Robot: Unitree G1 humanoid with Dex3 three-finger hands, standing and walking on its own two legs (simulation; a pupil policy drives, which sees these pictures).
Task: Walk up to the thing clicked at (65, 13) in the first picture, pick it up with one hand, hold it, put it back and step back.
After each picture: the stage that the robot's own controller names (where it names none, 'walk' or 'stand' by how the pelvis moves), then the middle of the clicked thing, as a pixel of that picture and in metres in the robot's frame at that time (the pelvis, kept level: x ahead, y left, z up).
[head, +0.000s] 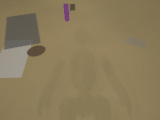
stand; (66, 12) +2.13 +0.23 -0.66
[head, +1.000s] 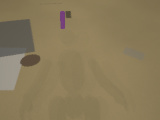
walk; (62, 20) +2.00 +0.22 -0.65
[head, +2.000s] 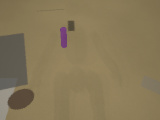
walk; (63, 37) +1.41 +0.19 -0.65
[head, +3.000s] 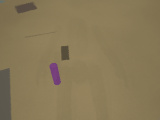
walk; (55, 74) +0.94 +0.26 -0.64
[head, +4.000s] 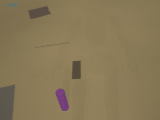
walk; (62, 100) +0.64 +0.24 -0.63
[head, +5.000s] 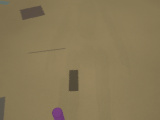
stand; (59, 119) +0.47 +0.19 -0.63
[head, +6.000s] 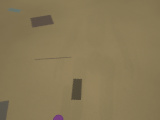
stand; out of the picture +0.47 +0.19 -0.65
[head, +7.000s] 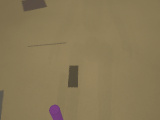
stand; (57, 116) +0.45 +0.21 -0.63
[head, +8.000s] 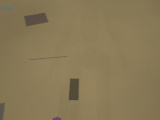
stand; out of the picture +0.44 +0.19 -0.66
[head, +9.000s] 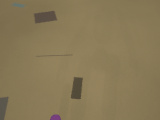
stand; out of the picture +0.45 +0.21 -0.64
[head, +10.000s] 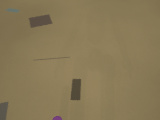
stand; out of the picture +0.46 +0.20 -0.66
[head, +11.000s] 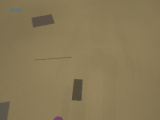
stand; out of the picture +0.46 +0.20 -0.66
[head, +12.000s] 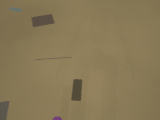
stand; out of the picture +0.46 +0.20 -0.66
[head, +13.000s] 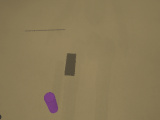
go down; (51, 103) +0.49 +0.19 -0.60
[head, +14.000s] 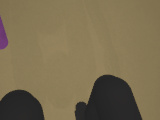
go down; out of the picture +0.55 +0.25 -0.23
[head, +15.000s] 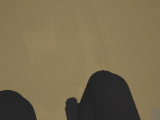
close in; out of the picture +0.53 +0.27 -0.21
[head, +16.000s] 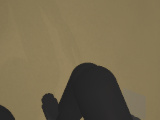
close; out of the picture +0.52 +0.31 -0.18
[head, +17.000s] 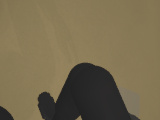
lift; out of the picture +0.50 +0.30 -0.19
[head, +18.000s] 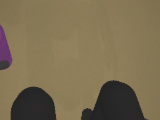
lift; out of the picture +0.41 +0.27 -0.06
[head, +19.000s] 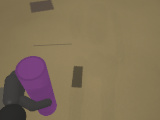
hold; (40, 91) +0.32 +0.15 +0.07
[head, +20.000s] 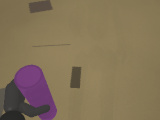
hold; (40, 97) +0.31 +0.15 +0.03
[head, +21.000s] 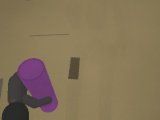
crouch; (42, 90) +0.34 +0.15 +0.01
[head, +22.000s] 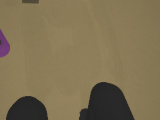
crouch; out of the picture +0.51 +0.22 -0.05
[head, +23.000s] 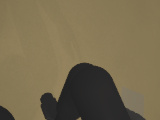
lower; out of the picture +0.48 +0.29 -0.19
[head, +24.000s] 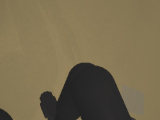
lower; out of the picture +0.49 +0.30 -0.19
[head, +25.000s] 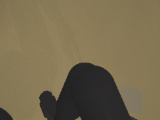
lower; out of the picture +0.49 +0.30 -0.19
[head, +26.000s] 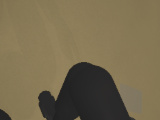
lower; out of the picture +0.49 +0.30 -0.19
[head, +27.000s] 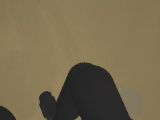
draw back; out of the picture +0.50 +0.28 -0.19
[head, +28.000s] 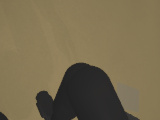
rise; out of the picture +0.48 +0.28 -0.19
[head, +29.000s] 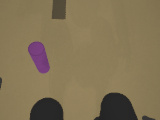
walk; (40, 59) +0.52 +0.19 -0.33
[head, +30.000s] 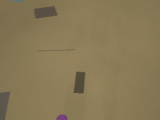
stand; out of the picture +0.44 +0.14 -0.60
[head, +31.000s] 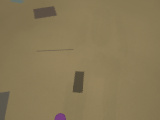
stand; out of the picture +0.45 +0.16 -0.60
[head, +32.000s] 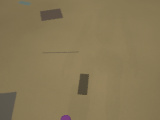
stand; out of the picture +0.45 +0.14 -0.64
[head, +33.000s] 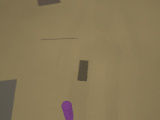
walk; (68, 111) +0.48 +0.13 -0.64
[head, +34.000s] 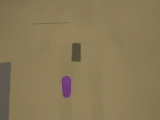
walk; (66, 87) +0.63 +0.09 -0.64
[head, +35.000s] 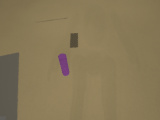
walk; (64, 65) +0.92 +0.24 -0.63
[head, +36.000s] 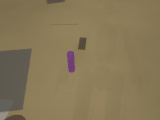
stand; (71, 62) +1.10 +0.14 -0.64
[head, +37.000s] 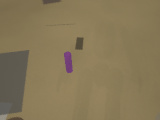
stand; (68, 62) +1.10 +0.16 -0.66
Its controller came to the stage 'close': yes
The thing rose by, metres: 0.68
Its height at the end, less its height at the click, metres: +0.00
